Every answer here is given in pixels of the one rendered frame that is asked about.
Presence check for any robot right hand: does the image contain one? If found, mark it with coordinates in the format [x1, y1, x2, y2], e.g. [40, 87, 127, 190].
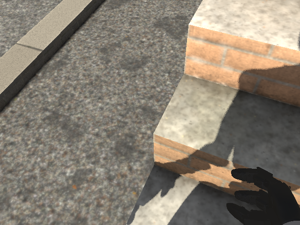
[226, 167, 300, 225]

